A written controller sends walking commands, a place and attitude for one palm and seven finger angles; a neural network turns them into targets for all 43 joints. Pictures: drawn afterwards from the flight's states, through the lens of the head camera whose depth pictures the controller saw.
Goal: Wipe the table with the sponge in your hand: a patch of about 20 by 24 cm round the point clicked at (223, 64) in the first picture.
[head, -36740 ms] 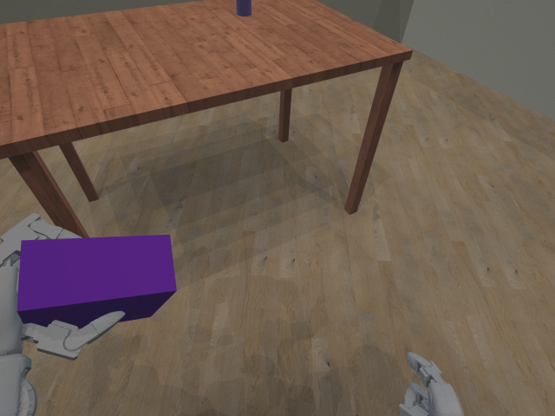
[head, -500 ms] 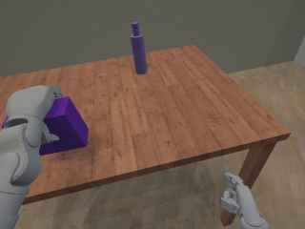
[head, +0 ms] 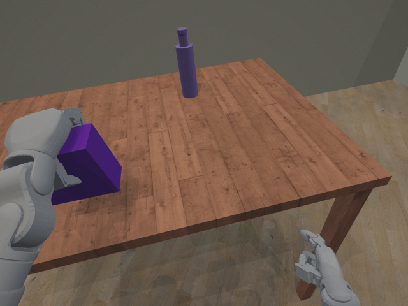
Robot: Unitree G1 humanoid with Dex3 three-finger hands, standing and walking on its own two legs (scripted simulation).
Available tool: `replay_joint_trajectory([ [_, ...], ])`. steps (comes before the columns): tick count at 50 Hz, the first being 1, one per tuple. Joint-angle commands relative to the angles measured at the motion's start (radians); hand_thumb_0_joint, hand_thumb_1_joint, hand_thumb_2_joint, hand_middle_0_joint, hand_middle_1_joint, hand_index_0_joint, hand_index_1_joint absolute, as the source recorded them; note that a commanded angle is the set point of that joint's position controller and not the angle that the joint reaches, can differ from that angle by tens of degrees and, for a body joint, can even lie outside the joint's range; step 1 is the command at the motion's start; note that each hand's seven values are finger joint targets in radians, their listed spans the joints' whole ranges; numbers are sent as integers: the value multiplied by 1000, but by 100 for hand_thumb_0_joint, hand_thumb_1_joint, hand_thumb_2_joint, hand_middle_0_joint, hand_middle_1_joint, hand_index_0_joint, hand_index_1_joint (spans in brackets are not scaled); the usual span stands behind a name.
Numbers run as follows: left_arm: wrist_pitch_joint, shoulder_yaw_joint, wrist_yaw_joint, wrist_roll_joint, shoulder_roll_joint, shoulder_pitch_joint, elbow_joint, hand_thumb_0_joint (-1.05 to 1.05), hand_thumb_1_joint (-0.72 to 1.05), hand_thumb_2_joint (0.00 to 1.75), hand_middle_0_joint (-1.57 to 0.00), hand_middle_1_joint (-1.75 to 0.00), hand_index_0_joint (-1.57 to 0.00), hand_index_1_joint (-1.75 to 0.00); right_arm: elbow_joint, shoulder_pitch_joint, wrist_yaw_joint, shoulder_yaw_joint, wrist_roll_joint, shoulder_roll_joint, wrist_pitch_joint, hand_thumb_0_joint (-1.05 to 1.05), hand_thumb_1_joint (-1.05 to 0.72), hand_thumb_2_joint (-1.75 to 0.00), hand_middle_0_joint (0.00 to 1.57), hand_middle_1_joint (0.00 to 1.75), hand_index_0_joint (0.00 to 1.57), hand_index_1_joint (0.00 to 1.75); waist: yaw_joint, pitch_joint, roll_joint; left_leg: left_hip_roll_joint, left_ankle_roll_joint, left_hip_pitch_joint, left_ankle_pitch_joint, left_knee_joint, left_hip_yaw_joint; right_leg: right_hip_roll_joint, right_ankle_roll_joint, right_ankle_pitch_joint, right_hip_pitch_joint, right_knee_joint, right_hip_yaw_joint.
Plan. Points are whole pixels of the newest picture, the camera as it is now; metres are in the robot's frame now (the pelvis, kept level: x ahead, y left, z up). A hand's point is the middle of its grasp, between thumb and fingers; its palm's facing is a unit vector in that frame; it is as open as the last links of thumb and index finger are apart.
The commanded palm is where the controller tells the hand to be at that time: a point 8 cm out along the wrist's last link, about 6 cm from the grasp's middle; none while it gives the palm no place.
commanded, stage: bring the sponge back beside the body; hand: left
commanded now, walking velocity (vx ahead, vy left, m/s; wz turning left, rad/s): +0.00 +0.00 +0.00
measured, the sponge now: (77, 173) +0.27 +0.30 +0.16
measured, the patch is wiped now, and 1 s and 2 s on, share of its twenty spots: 1.00 1.00 1.00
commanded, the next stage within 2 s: step back with the hand held close in 1.48 s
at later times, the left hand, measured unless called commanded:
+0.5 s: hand (64, 170) +0.23 +0.28 +0.21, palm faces +0.24 -0.11 -0.96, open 9.9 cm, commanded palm +0.18 +0.28 +0.28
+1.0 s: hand (60, 188) +0.20 +0.26 +0.20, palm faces +0.26 -0.11 -0.96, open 9.9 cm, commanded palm +0.15 +0.27 +0.28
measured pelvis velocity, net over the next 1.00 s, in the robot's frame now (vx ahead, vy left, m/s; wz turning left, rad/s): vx -0.01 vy -0.01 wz -0.02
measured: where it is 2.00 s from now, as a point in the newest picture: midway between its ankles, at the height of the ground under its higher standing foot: outside the picture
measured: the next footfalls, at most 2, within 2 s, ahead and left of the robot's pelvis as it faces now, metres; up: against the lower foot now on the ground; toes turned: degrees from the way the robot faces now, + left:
left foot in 1.80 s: +0.00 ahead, +0.12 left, +0.00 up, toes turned -2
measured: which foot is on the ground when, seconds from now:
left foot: down 0.00-1.00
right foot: down 0.00-1.00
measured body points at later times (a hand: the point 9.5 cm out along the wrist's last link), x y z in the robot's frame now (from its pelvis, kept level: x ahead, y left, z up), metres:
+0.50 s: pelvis +0.00 -0.01 +0.00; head -0.05 -0.06 +0.44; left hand +0.21 +0.28 +0.26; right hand +0.27 -0.19 -0.05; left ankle +0.06 +0.12 -0.74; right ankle +0.02 -0.12 -0.74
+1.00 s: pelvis -0.01 -0.01 +0.00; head -0.07 -0.06 +0.44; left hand +0.18 +0.27 +0.26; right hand +0.26 -0.19 -0.05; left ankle +0.06 +0.12 -0.74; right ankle +0.02 -0.12 -0.74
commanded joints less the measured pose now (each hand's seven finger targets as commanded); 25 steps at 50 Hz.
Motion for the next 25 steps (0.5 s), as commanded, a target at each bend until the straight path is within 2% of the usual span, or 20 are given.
replay_joint_trajectory([
  [1, -19, 157, 60, 38, 260, -315, -227, 0, 10, 130, -120, -160, -120, -160, -194, -262, -9, -39, -12, -83, -67, 0, -90, -90, 20, 30, 20, 30, 6, -223, -14, -37, 21, 112, 62, -72, -19, 27, -68, 47, 9, -90, 31],
  [2, -22, 145, 61, 39, 249, -317, -262, 0, 10, 130, -120, -160, -120, -160, -199, -268, -8, -40, -12, -78, -69, 0, -90, -90, 20, 30, 20, 30, 6, -226, -14, -39, 22, 119, 74, -67, -16, 26, -67, 58, 8, -88, 35],
  [3, -18, 169, 65, 36, 264, -302, -279, 0, 10, 130, -120, -160, -120, -160, -212, -294, -7, -34, -5, -73, -78, 0, -90, -90, 20, 30, 20, 30, 9, -227, 9, -33, 20, 115, 57, -72, -31, 35, -79, 39, 15, -85, 74],
  [5, -13, 187, 77, 37, 276, -272, -246, 0, 10, 130, -120, -160, -120, -160, -192, -266, -6, -37, -14, -76, -71, 0, -90, -90, 20, 30, 20, 30, 13, -207, -30, -34, 19, 101, 69, -67, -22, 27, -73, 41, 7, -86, 48],
  [7, -14, 190, 82, 31, 275, -270, -274, 0, 10, 130, -120, -160, -120, -160, -192, -269, -6, -39, -14, -78, -61, 0, -90, -90, 20, 30, 20, 30, 13, -205, -29, -36, 20, 110, 64, -69, -16, 29, -67, 39, 2, -95, 45],
  [8, -9, 207, 86, 27, 284, -264, -279, 0, 10, 130, -120, -160, -120, -160, -203, -295, -8, -35, -6, -74, -69, 0, -90, -90, 20, 30, 20, 30, 13, -197, -28, -33, 18, 108, 46, -73, -28, 40, -78, 15, 1, -97, 85],
  [9, -5, 193, 92, 21, 271, -268, -258, 0, 10, 130, -120, -160, -120, -160, -198, -275, -9, -34, -14, -77, -64, 0, -90, -90, 20, 30, 20, 30, 16, -198, -28, -33, 18, 95, 38, -73, -18, 27, -71, 11, 5, -96, 53],
  [12, 0, 188, 93, 13, 256, -231, -219, 0, 10, 130, -120, -160, -120, -160, -185, -269, -9, -37, -9, -80, -54, 0, -90, -90, 20, 30, 20, 30, 9, -159, -57, -34, 15, 91, 12, -75, -11, 29, -62, -10, -22, -110, 50],
  [13, 2, 190, 92, 12, 252, -231, -239, 0, 10, 130, -120, -160, -120, -160, -202, -296, -9, -33, -1, -76, -62, 0, -90, -90, 20, 30, 20, 30, 6, -154, -36, -31, 13, 89, -3, -80, -22, 39, -73, -19, -22, -109, 87],
  [14, 4, 176, 92, 6, 235, -222, -239, 0, 10, 130, -120, -160, -120, -160, -202, -283, -10, -33, -6, -76, -58, 0, -90, -90, 20, 30, 20, 30, 10, -161, -44, -33, 15, 84, -9, -80, -16, 29, -65, -23, -14, -107, 56],
  [15, 4, 160, 90, 3, 218, -208, -241, 0, 10, 130, -120, -160, -120, -160, -201, -280, -11, -33, -7, -72, -62, 0, -90, -90, 20, 30, 20, 30, 7, -153, -50, -32, 15, 87, -6, -75, -10, 24, -61, -18, -26, -108, 53],
  [17, 2, 173, 88, 0, 231, -173, -260, 0, 10, 130, -120, -160, -120, -160, -201, -279, -9, -36, -9, -78, -59, 0, -90, -90, 20, 30, 20, 30, 11, -161, -37, -34, 17, 88, 9, -70, -13, 25, -62, 5, -15, -103, 55],
  [18, 5, 188, 87, 1, 240, -149, -279, 0, 10, 130, -120, -160, -120, -160, -213, -301, -9, -34, -4, -75, -66, 0, -90, -90, 20, 30, 20, 30, 9, -171, -37, -31, 15, 94, 6, -68, -21, 34, -71, -5, -10, -103, 96],
  [19, 5, 183, 87, 0, 235, -147, -292, 0, 10, 130, -120, -160, -120, -160, -214, -285, -9, -32, -10, -76, -64, 0, -90, -90, 20, 30, 20, 30, 14, -183, -56, -34, 18, 90, 16, -62, -15, 25, -63, 1, -4, -100, 65],
  [21, 1, 178, 87, -3, 229, -125, -301, 0, 10, 130, -120, -160, -120, -160, -210, -280, -9, -33, -13, -76, -63, 0, -90, -90, 20, 30, 20, 30, 9, -158, -52, -34, 20, 92, 22, -60, -11, 26, -59, 4, -20, -105, 55],
  [22, -5, 187, 90, 3, 249, -151, -329, 0, 10, 130, -120, -160, -120, -160, -208, -282, -9, -34, -13, -78, -64, 0, -90, -90, 20, 30, 20, 30, 9, -162, -33, -34, 19, 94, 20, -63, -13, 27, -60, 6, -20, -100, 54],
  [23, -6, 203, 94, 7, 259, -150, -354, 0, 10, 130, -120, -160, -120, -160, -219, -303, -9, -32, -6, -72, -74, 0, -90, -90, 20, 30, 20, 30, 9, -167, -9, -33, 18, 97, 10, -68, -23, 39, -70, -8, -14, -99, 91],
  [25, -11, 204, 104, 8, 261, -136, -346, 0, 10, 130, -120, -160, -120, -160, -208, -279, -10, -35, -17, -72, -75, 0, -90, -90, 20, 30, 20, 30, 14, -157, -29, -36, 19, 94, 21, -60, -14, 30, -65, -11, -21, -99, 65],
])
